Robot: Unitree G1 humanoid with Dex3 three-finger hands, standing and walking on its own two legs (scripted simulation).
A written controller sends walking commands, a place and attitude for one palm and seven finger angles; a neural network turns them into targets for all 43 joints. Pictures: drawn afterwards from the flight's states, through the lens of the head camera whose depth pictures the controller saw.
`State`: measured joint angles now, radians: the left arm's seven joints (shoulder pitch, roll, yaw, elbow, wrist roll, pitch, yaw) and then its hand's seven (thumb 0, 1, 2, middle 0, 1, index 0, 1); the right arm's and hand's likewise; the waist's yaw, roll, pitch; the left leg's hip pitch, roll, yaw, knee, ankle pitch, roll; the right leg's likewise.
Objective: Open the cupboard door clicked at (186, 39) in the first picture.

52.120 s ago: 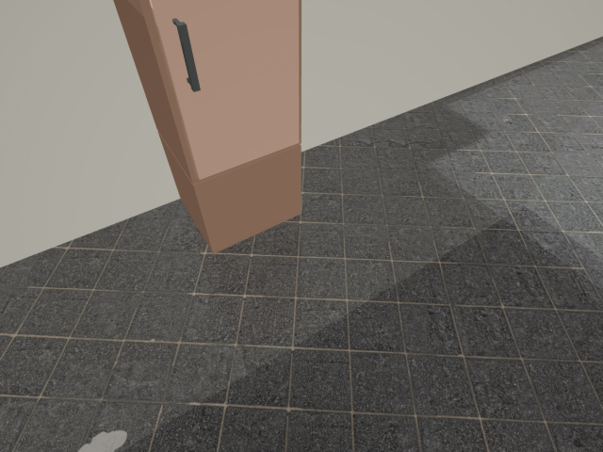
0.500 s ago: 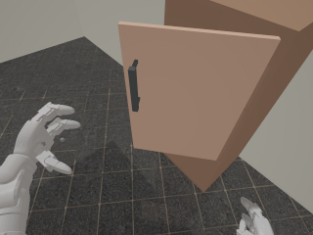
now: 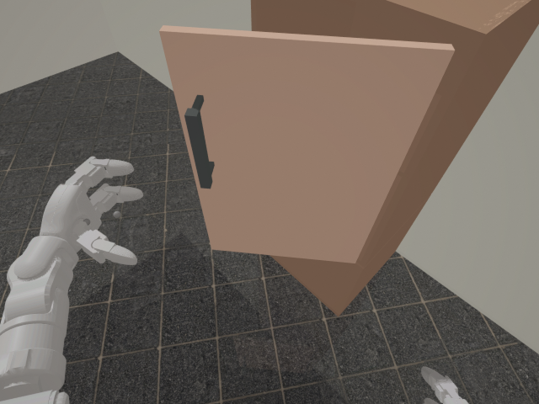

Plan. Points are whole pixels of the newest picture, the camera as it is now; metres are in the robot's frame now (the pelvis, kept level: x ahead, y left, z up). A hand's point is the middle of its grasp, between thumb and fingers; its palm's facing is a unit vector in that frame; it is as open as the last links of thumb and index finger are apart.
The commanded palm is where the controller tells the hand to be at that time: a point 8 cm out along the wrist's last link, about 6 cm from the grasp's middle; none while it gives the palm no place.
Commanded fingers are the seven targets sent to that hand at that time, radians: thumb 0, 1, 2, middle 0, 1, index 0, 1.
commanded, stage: move the hooked fingers beside the handle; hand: left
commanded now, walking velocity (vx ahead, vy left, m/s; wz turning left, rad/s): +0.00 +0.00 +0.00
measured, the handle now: (202, 144) +0.51 +0.13 +0.09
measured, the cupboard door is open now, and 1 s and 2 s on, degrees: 39 39 39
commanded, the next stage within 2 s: slide the fingers in behind the handle in 1.72 s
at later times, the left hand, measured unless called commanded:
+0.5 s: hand (138, 186) +0.41 +0.21 +0.10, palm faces -0.05 -1.00 +0.00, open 14.0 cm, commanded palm +0.39 +0.27 +0.10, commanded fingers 0.00 -0.50 0.30 -0.30 -1.20 -0.30 -1.20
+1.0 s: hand (166, 158) +0.47 +0.19 +0.10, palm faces -0.06 -1.00 +0.02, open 14.0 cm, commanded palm +0.44 +0.24 +0.09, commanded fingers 0.00 -0.50 0.30 -0.30 -1.20 -0.30 -1.20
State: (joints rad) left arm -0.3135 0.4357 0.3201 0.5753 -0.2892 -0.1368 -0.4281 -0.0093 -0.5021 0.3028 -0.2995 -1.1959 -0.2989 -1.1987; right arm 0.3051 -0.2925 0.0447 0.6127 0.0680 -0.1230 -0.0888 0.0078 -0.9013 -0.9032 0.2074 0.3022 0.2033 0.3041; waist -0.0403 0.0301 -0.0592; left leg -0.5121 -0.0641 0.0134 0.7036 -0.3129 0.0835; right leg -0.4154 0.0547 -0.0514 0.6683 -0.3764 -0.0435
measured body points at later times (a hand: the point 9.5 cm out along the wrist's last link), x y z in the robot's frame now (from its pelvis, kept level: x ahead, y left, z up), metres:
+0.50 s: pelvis +0.00 -0.01 +0.00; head +0.05 +0.00 +0.44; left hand +0.41 +0.27 +0.10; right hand +0.09 -0.28 -0.11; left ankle +0.02 +0.06 -0.72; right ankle -0.02 -0.09 -0.72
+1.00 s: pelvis +0.00 +0.01 -0.01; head +0.07 +0.02 +0.43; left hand +0.47 +0.24 +0.10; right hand +0.02 -0.27 -0.12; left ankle +0.02 +0.06 -0.72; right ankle -0.02 -0.09 -0.72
